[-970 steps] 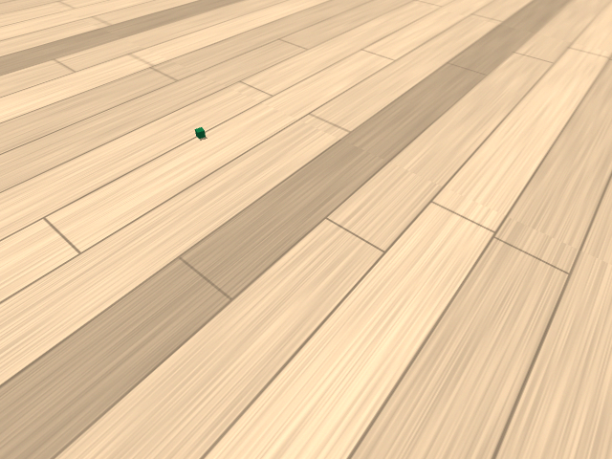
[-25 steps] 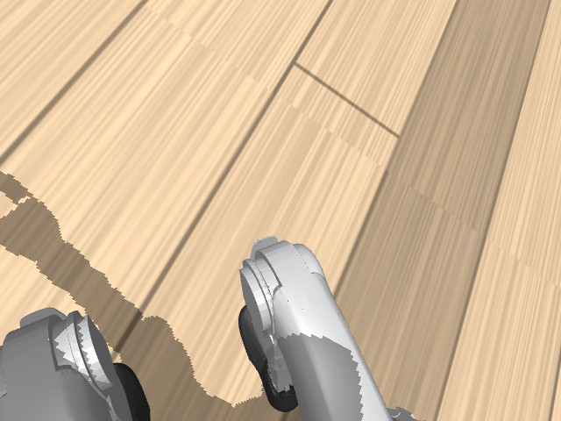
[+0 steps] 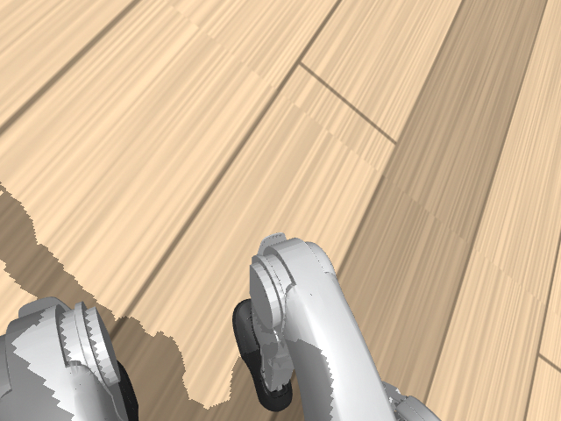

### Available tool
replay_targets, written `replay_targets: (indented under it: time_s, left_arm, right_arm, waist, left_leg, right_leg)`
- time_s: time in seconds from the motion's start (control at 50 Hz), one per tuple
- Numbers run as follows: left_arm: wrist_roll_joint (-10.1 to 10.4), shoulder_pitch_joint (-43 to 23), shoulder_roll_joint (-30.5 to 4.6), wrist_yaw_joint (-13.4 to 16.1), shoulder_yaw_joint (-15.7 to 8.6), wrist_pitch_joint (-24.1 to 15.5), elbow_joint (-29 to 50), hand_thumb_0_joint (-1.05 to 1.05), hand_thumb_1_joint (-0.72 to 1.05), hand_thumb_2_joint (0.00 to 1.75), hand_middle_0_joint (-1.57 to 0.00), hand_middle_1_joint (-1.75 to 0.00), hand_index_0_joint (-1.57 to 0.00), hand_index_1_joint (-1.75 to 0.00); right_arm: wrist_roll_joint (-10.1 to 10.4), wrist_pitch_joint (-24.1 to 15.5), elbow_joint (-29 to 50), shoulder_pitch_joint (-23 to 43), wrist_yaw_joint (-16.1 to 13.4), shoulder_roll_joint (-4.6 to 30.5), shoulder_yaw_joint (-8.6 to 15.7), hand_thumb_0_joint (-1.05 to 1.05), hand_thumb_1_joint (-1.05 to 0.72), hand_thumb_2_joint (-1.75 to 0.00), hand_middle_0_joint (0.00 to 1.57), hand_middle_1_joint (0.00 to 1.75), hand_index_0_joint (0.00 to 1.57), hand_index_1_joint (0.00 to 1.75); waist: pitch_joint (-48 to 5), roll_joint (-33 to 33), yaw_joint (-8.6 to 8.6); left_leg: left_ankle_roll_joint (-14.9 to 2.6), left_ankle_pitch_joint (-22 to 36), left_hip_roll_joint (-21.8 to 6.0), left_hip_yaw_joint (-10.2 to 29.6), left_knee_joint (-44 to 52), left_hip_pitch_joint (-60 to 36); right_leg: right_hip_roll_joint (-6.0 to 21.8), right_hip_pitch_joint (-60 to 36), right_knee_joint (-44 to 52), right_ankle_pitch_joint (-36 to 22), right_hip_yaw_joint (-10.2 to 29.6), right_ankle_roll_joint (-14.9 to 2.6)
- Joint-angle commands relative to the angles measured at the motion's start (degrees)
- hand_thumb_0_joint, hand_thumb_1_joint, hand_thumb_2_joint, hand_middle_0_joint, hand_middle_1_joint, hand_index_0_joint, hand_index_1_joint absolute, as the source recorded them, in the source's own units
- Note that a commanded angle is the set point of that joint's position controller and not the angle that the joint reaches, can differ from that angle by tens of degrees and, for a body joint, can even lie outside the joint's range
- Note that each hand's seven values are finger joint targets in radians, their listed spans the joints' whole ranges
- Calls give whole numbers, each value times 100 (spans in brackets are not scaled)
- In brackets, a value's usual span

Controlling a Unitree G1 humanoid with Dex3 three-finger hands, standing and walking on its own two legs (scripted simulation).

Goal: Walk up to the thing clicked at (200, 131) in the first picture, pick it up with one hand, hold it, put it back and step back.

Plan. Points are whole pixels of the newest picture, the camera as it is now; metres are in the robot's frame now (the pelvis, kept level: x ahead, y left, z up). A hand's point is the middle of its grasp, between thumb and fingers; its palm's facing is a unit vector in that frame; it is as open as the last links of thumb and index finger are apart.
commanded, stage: rest palm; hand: left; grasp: from above
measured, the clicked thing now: out of the picture +0.49 +0.33 -0.29
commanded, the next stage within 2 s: close in 1.34 s
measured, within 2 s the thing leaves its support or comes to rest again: neither
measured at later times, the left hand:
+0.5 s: hand out of the picture +0.47 +0.31 -0.24, palm faces -0.36 -0.25 -0.90, open 13.1 cm
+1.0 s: hand out of the picture +0.46 +0.32 -0.26, palm faces -0.39 -0.26 -0.88, open 12.5 cm
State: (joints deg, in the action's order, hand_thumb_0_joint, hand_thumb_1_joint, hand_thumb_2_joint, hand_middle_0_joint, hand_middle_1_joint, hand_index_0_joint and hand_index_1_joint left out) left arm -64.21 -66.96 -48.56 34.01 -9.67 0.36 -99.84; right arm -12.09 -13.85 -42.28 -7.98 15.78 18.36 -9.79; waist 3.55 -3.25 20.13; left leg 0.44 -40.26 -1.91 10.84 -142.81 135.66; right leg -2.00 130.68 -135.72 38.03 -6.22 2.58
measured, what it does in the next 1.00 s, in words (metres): stands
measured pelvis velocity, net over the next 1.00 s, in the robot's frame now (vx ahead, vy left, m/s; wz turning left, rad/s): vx -0.01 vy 0.01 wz -0.06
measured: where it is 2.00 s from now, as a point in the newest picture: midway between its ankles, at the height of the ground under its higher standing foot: (201, 405)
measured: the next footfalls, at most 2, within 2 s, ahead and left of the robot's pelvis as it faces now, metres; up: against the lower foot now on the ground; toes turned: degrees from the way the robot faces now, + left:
none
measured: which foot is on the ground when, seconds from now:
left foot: down 0.00-1.00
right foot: down 0.00-1.00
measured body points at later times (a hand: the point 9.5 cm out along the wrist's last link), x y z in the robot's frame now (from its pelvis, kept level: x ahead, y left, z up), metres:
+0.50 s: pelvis +0.00 +0.00 +0.00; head +0.29 +0.11 +0.32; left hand +0.49 +0.32 -0.19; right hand +0.01 -0.25 -0.05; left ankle +0.07 +0.13 -0.28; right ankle +0.11 -0.12 -0.28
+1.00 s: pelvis -0.01 +0.01 +0.00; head +0.29 +0.11 +0.31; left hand +0.48 +0.33 -0.21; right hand +0.01 -0.24 -0.05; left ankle +0.07 +0.13 -0.28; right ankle +0.11 -0.12 -0.28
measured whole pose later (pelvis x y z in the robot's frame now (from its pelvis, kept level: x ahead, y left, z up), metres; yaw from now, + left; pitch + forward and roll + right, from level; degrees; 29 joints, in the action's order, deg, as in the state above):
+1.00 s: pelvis -0.01 +0.01 +0.00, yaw -3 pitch +28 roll -14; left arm -64.0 -68.1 -61.2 36.1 -10.2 -3.3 -106.0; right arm -14.1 -17.6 -38.4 -7.7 17.5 20.7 -18.7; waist 12.8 -9.1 24.3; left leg -0.1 -40.6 -1.9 14.8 -145.1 134.1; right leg -3.1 127.2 -134.6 37.0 -9.4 3.9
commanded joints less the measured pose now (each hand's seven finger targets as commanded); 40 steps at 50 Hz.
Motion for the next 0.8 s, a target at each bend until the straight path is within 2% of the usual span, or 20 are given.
replay_targets:
  time_s: [0.0,0.02,0.1,0.16,0.18,0.22,0.3,0.34,0.48,0.52,0.56,0.6,0.62,0.64,0.66,0.68,0.7,0.72,0.74,0.78]
  left_arm:
    - [49,-1345,-1157,39,77,110,279,0,-35,82,-26,-76,-24,-78]
    - [46,-1188,-1267,-24,-9,112,51,0,-36,83,-25,-76,-23,-78]
    - [125,-1180,-1955,-109,-403,-48,369,0,-38,85,-27,-74,-23,-77]
    - [17,-1376,-1794,-54,-194,-218,399,0,-38,84,-26,-76,-23,-78]
    - [-26,-1493,-2035,20,-348,-283,547,0,-38,84,-26,-76,-23,-78]
    - [-43,-1638,-2008,110,-330,-377,445,0,-35,82,-27,-74,-25,-76]
    - [-94,-1900,-1864,239,57,-508,595,0,-32,79,-30,-72,-28,-74]
    - [-100,-1676,-2189,334,-107,-498,445,0,-32,79,-29,-74,-27,-75]
    - [-139,-1517,-1935,490,30,-291,110,0,-28,75,-32,-70,-30,-72]
    - [-119,-1511,-2060,533,-65,-225,382,0,-28,74,-31,-71,-30,-72]
    - [-79,-1351,-1957,539,1,-138,-94,0,-28,75,-32,-71,-30,-72]
    - [-60,-1391,-2002,521,-25,-94,-39,0,-28,74,-31,-73,-30,-73]
    - [2,-1259,-2216,529,-253,-65,-198,0,-28,74,-32,-71,-30,-73]
    - [0,-1363,-2040,469,-124,-68,-65,0,-28,74,-31,-73,-30,-74]
    - [23,-1318,-2334,472,-349,-75,-36,0,-26,73,-31,-74,-31,-74]
    - [6,-1417,-2002,424,-34,-94,45,0,-28,74,-32,-73,-31,-74]
    - [69,-1353,-2182,440,-180,-114,-18,0,-28,74,-32,-74,-30,-74]
    - [28,-1563,-2037,410,32,-145,139,0,-28,74,-32,-73,-31,-74]
    - [54,-1373,-2308,433,-191,-165,-123,0,-28,74,-32,-73,-30,-74]
    - [70,-1466,-2350,407,-219,-245,-39,0,-25,72,-33,-72,-32,-73]
  right_arm:
    - [41,11,-81,-1391,33,1647,290,0,-87,-89,20,30,20,30]
    - [21,-13,-73,-1446,33,1732,283,0,-87,-89,20,30,20,30]
    - [47,-17,6,-1509,-1,1808,196,0,-88,-89,20,30,20,30]
    - [20,-40,94,-1411,3,1788,116,0,-88,-90,20,30,20,30]
    - [20,-45,64,-1469,-15,1860,124,0,-88,-89,20,30,20,30]
    - [-42,-69,54,-1490,-19,1828,59,0,-88,-89,20,30,20,30]
    - [-99,-166,65,-1372,-29,1850,-43,0,-88,-90,20,30,20,30]
    - [-145,-195,38,-1355,-34,1945,-48,0,-88,-90,20,30,20,30]
    - [-174,-272,85,-1238,117,1973,-105,0,-88,-90,20,30,20,30]
    - [-149,-272,81,-1207,146,2023,-112,0,-88,-90,20,30,20,30]
    - [-175,-293,122,-1195,195,2044,-166,0,-88,-90,20,30,20,30]
    - [-128,-300,170,-1201,211,2062,-154,0,-89,-90,20,30,20,30]
    - [-150,-299,140,-1285,212,2126,-143,0,-89,-90,20,30,20,30]
    - [-137,-317,254,-1255,228,2101,-160,0,-89,-90,20,30,20,30]
    - [-143,-307,183,-1307,222,2159,-144,0,-89,-90,20,30,20,30]
    - [-118,-316,326,-1187,224,2101,-191,0,-89,-90,20,30,20,30]
    - [-127,-310,264,-1210,190,2143,-170,0,-89,-90,20,30,20,30]
    - [-107,-325,349,-1143,193,2085,-229,0,-89,-90,20,30,20,30]
    - [-139,-322,277,-1268,173,2172,-199,0,-89,-90,20,30,20,30]
    - [-113,-349,272,-1288,172,2099,-253,0,-89,-90,20,30,20,30]
  waist:
    - [-3732,2235,226]
    - [-3510,1952,322]
    - [-3552,1893,179]
    - [-3553,2158,314]
    - [-3695,2314,315]
    - [-3574,2375,460]
    - [-3363,2599,511]
    - [-3399,2585,469]
    - [-3165,2835,572]
    - [-3453,3105,416]
    - [-3001,2745,594]
    - [-2816,2658,570]
    - [-2761,2565,602]
    - [-2734,2596,625]
    - [-2839,2578,603]
    - [-2822,2701,614]
    - [-2980,2574,649]
    - [-2888,2578,701]
    - [-2936,2383,744]
    - [-2785,2407,742]
  left_leg:
    - [-173,1514,1,-560,1305,-2856]
    - [-219,1439,6,-543,1236,-2644]
    - [-249,1413,3,-529,1296,-2529]
    - [-200,1314,-28,-465,1276,-2743]
    - [-179,1383,-34,-451,1287,-2853]
    - [-175,1295,-47,-423,1190,-2849]
    - [-142,1060,-63,-438,1186,-2898]
    - [-131,1108,-89,-429,1176,-2919]
    - [-29,1398,-142,-245,1245,-3189]
    - [14,1699,-150,-221,1321,-3438]
    - [-43,1582,-155,-236,1249,-3066]
    - [-77,1421,-139,-259,1256,-2826]
    - [-79,1365,-145,-223,1296,-2823]
    - [-94,1356,-128,-243,1287,-2815]
    - [-74,1378,-147,-185,1324,-2924]
    - [-70,1353,-139,-206,1349,-2936]
    - [-63,1391,-156,-160,1367,-3033]
    - [-95,1335,-151,-185,1276,-2945]
    - [-123,1300,-148,-201,1243,-2852]
    - [-131,1147,-134,-199,1226,-2723]
  right_leg:
    - [-195,-2229,1206,-1664,-610,-393]
    - [-185,-2239,1222,-1633,-610,-356]
    - [-178,-2645,1323,-1567,-567,-329]
    - [-213,-2478,1209,-1507,-638,-372]
    - [-222,-2539,1207,-1549,-667,-376]
    - [-212,-2447,1172,-1505,-703,-361]
    - [-254,-2383,1257,-1369,-708,-366]
    - [-280,-2574,1302,-1433,-724,-351]
    - [-273,-2252,1064,-1655,-905,-384]
    - [-288,-2303,1053,-1834,-922,-400]
    - [-316,-2283,1090,-1809,-921,-364]
    - [-309,-2233,1141,-1680,-881,-355]
    - [-274,-2273,1147,-1626,-886,-352]
    - [-281,-2252,1157,-1591,-878,-353]
    - [-258,-2271,1134,-1588,-907,-354]
    - [-297,-2292,1133,-1556,-883,-381]
    - [-302,-2412,1177,-1613,-915,-369]
    - [-310,-2402,1184,-1609,-886,-356]
    - [-322,-2574,1269,-1613,-887,-329]
    - [-281,-2457,1244,-1453,-884,-326]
